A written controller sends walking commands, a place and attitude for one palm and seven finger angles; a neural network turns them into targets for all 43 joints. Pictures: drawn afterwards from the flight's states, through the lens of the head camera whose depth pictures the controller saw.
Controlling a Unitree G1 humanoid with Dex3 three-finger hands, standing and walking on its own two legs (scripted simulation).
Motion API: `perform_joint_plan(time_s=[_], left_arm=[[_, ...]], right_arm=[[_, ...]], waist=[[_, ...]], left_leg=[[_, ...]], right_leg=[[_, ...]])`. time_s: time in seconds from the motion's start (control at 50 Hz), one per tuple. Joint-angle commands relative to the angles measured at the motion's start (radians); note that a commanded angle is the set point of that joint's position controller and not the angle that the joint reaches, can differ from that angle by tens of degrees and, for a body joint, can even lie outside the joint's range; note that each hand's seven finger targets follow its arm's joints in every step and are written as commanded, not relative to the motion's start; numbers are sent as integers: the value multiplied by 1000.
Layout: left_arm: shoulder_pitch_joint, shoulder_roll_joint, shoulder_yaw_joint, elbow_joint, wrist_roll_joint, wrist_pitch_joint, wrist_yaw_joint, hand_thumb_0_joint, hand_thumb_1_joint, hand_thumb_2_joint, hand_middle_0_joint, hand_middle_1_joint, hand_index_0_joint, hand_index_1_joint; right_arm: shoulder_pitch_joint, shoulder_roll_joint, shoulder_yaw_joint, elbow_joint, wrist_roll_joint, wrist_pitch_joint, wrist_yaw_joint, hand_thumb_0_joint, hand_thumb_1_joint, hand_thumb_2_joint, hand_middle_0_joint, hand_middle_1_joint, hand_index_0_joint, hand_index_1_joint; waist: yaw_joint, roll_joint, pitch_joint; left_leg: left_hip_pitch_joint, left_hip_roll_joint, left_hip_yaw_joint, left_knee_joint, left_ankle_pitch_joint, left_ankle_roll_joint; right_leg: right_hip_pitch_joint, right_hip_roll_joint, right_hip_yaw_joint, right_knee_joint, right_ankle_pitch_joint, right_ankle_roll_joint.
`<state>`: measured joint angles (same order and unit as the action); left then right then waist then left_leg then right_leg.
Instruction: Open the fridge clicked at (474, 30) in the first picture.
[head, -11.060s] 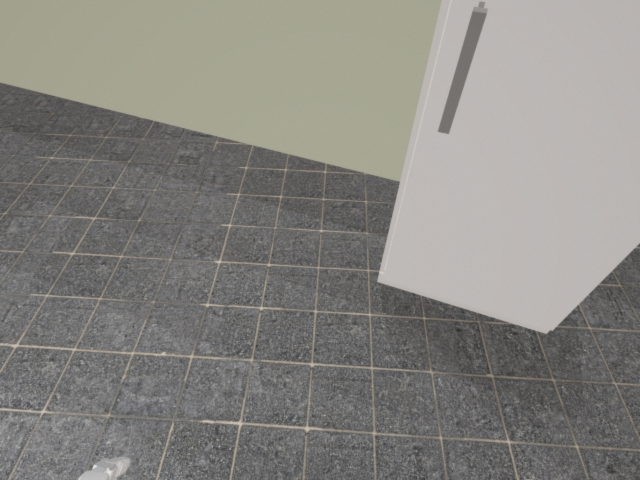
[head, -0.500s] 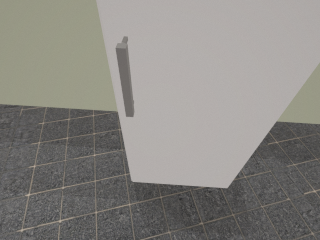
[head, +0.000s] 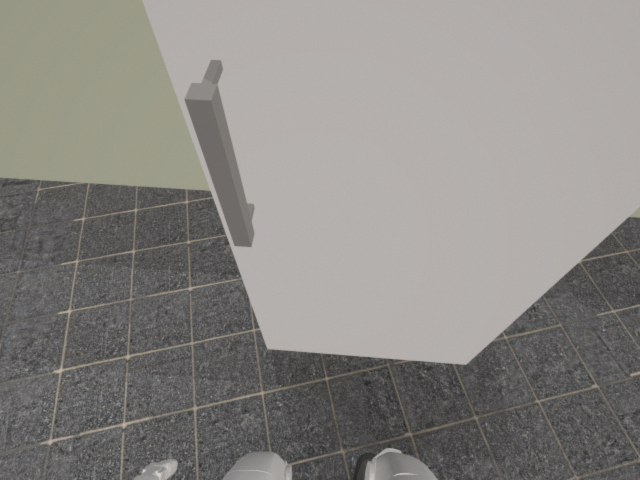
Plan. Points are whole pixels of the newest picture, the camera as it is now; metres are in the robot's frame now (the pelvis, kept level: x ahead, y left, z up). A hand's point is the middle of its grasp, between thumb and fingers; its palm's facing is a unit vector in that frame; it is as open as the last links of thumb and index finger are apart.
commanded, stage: come to a stop and stand still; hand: left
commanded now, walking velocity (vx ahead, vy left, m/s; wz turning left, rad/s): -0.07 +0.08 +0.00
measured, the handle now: (231, 168) +0.44 +0.13 +0.13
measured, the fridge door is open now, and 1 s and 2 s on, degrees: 0 0 0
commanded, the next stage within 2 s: look again from close up in 1.08 s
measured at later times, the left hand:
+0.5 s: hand out of the picture -0.04 +0.23 -0.16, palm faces +0.00 -0.97 -0.23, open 7.4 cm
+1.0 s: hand out of the picture -0.09 +0.18 -0.16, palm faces -0.01 -0.99 -0.13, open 7.4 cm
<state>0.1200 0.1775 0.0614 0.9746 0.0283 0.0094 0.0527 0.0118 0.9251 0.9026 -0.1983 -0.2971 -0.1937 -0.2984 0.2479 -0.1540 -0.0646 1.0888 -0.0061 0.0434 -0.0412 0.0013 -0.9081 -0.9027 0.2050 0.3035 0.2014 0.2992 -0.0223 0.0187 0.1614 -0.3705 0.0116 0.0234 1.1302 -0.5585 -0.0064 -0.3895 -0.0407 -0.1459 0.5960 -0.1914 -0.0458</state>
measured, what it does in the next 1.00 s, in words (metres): steps on the spot: left foot, then right foot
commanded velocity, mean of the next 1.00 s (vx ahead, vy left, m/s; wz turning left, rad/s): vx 0.00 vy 0.00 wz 0.00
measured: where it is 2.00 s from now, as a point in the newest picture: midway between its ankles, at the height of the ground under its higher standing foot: outside the picture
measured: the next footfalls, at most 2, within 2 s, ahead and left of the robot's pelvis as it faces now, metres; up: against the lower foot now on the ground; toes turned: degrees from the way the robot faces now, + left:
left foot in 0.16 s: +0.02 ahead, +0.13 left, +0.00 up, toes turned +4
right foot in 0.46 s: -0.04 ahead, -0.09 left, +0.00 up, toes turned -3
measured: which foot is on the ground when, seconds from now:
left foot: up 0.00-0.14, down 0.16-1.00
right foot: down 0.00-0.18, up 0.20-0.44, down 0.46-1.00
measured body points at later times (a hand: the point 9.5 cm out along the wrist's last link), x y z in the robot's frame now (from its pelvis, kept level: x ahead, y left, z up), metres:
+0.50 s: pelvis -0.04 +0.04 +0.01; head -0.01 +0.04 +0.46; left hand -0.04 +0.28 -0.14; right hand +0.01 -0.19 -0.14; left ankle -0.02 +0.13 -0.72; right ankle -0.08 -0.08 -0.73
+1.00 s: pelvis -0.07 +0.03 +0.02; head -0.07 +0.04 +0.47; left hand -0.09 +0.23 -0.15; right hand -0.13 -0.17 -0.14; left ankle -0.02 +0.13 -0.72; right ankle -0.08 -0.08 -0.72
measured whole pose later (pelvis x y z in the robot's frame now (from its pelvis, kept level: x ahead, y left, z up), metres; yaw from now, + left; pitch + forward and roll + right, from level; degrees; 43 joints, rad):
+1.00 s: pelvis -0.07 +0.03 +0.02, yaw -3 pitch -1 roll +0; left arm 0.34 0.10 0.00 1.13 0.02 0.00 0.04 0.01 0.91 0.90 -0.20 -0.30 -0.20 -0.30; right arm 0.36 -0.11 -0.02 1.17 -0.02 0.01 -0.02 0.00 -0.91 -0.90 0.20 0.30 0.20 0.30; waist -0.01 -0.02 0.01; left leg -0.24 0.01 0.12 0.41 -0.15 0.04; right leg -0.17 -0.01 -0.03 0.43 -0.25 0.00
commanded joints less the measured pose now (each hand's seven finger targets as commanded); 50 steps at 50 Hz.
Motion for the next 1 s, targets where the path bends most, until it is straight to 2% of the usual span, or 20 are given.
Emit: perform_joint_plan(time_s=[0.0, 0.06, 0.1, 0.12, 0.14, 0.16, 0.18, 0.22, 0.26, 0.32, 0.36, 0.38, 0.42, 0.46, 0.48, 0.5, 0.52, 0.6, 0.7, 0.98], left_arm=[[91, 142, 27, -48, 7, 5, 2, 0, 900, 900, -200, -300, -200, -300], [88, 154, 31, -49, 10, 8, -2, 0, 900, 900, -200, -300, -200, -300], [76, 149, 28, -47, 1, 14, -12, 0, 900, 900, -200, -300, -200, -300], [80, 121, 21, -49, -5, 19, -15, 0, 900, 900, -200, -300, -200, -300], [72, 68, 15, -70, -13, 27, -20, 0, 900, 900, -200, -300, -200, -300], [37, 47, 13, -86, -15, 36, -20, 0, 900, 900, -200, -300, -200, -300], [30, 68, 17, -71, -3, 43, -19, 0, 900, 900, -200, -300, -200, -300], [126, 58, 22, -41, 9, 44, -25, 0, 900, 900, -200, -300, -200, -300], [166, 38, 12, -17, 3, 32, -27, 0, 900, 900, -200, -300, -200, -300], [140, 24, -10, -18, 0, 12, -26, 0, 900, 900, -200, -300, -200, -300], [134, 27, -18, -15, -7, 0, -22, 0, 900, 900, -200, -300, -200, -300], [164, 39, -19, 4, -9, -3, -19, 0, 900, 900, -200, -300, -200, -300], [232, 73, -19, 51, -8, -20, -11, 0, 900, 900, -200, -300, -200, -300], [232, 95, -25, 66, -10, -25, -5, 0, 900, 900, -200, -300, -200, -300], [232, 90, -30, 72, -9, -22, -6, 0, 900, 900, -200, -300, -200, -300], [231, 78, -32, 85, -9, -26, -6, 0, 900, 900, -200, -300, -200, -300], [232, 67, -36, 91, -9, -27, -7, 0, 900, 900, -200, -300, -200, -300], [231, 60, -46, 103, -12, -17, -10, 0, 900, 900, -200, -300, -200, -300], [259, 62, -45, 118, -10, -13, -11, 0, 900, 900, -200, -300, -200, -300], [313, 12, -45, 132, -12, -22, -8, 0, 900, 900, -200, -300, -200, -300]], right_arm=[[130, -19, 3, -27, -6, 0, 12, 0, -900, -900, 200, 300, 200, 300], [145, -20, 7, -41, -8, -15, 15, 0, -900, -900, 200, 300, 200, 300], [170, -32, 6, -41, -8, -22, 16, 0, -900, -900, 200, 300, 200, 300], [178, -56, 2, -46, -8, -30, 16, 0, -900, -900, 200, 300, 200, 300], [153, -130, -12, -72, -19, -38, 15, 0, -900, -900, 200, 300, 200, 300], [50, -181, -16, -120, -31, -33, 13, 0, -900, -900, 200, 300, 200, 300], [-32, -168, -7, -138, -33, -38, 12, 0, -900, -900, 200, 300, 200, 300], [-100, -129, 4, -158, -31, -44, 4, 0, -900, -900, 200, 300, 200, 300], [-77, -131, 6, -148, -27, -48, 3, 0, -900, -900, 200, 300, 200, 300], [3, -127, -1, -116, -21, -53, 0, 0, -900, -900, 200, 300, 200, 300], [55, -141, -3, -93, -17, -56, 2, 0, -900, -900, 200, 300, 200, 300], [62, -147, -2, -83, -12, -56, 4, 0, -900, -900, 200, 300, 200, 300], [63, -126, -2, -70, 2, -63, 8, 0, -900, -900, 200, 300, 200, 300], [37, -90, 16, -75, 6, -63, 11, 0, -900, -900, 200, 300, 200, 300], [35, -89, 17, -67, 4, -61, 13, 0, -900, -900, 200, 300, 200, 300], [29, -92, 18, -52, -2, -56, 11, 0, -900, -900, 200, 300, 200, 300], [36, -95, 18, -43, -2, -56, 10, 0, -900, -900, 200, 300, 200, 300], [31, -92, 30, -4, -3, -48, 17, 0, -900, -900, 200, 300, 200, 300], [63, -80, 35, 24, -7, -36, 21, 0, -900, -900, 200, 300, 200, 300], [148, -38, 37, 50, -8, -51, 11, 0, -900, -900, 200, 300, 200, 300]], waist=[[26, -162, -231], [14, -141, -249], [-8, -137, -229], [-14, -55, -218], [-14, 185, -151], [-4, 292, -53], [9, 252, -30], [71, 173, -42], [63, 103, -95], [20, 73, -164], [-1, 103, -216], [8, 89, -237], [17, 34, -269], [8, -48, -225], [7, -40, -212], [7, -125, -215], [8, -148, -206], [11, -85, -82], [14, -40, -17], [17, -5, -62]], left_leg=[[47, 32, -2, -144, 43, -14], [90, 25, 36, -369, 111, -17], [203, 14, 56, -566, 240, -14], [264, 56, -2, -692, 273, -1], [183, 226, -232, -838, 256, 60], [-35, 343, -342, -968, 221, 133], [-147, 333, -311, -995, 216, 160], [-119, 246, -186, -930, 302, 140], [46, 212, -126, -874, 422, 144], [272, 215, -108, -817, 633, 159], [369, 222, -127, -771, 812, 158], [374, 214, -120, -753, 842, 143], [301, 162, -84, -683, 793, 77], [212, 105, -31, -711, 618, 29], [233, 103, -31, -734, 613, 25], [259, 110, -26, -726, 607, 24], [264, 112, -18, -731, 586, 27], [227, 105, -29, -813, 358, 25], [174, 94, -38, -844, 210, 20], [134, 107, -54, -844, 226, 23]], right_leg=[[132, -284, 250, -242, 362, -158], [153, -263, 256, -213, 278, -140], [69, -223, 238, -194, 86, -85], [4, -174, 201, -134, -36, -43], [-80, -55, 104, -4, -200, 28], [-49, 16, 83, 157, -297, 61], [28, 1, 162, 287, -282, 57], [22, 13, 178, 393, -208, 49], [-29, 18, 166, 370, -194, 62], [-37, 0, 127, 152, -223, 78], [30, -4, 112, -37, -216, 83], [91, 0, 108, -123, -143, 81], [261, -48, 161, -270, 146, 57], [276, -139, 224, -204, 359, 16], [249, -134, 207, -194, 321, 12], [229, -105, 210, -196, 295, 17], [218, -103, 200, -208, 270, 20], [125, -85, 217, -291, -61, 33], [69, -75, 225, -332, -230, 34], [109, -62, 206, -288, -131, 25]])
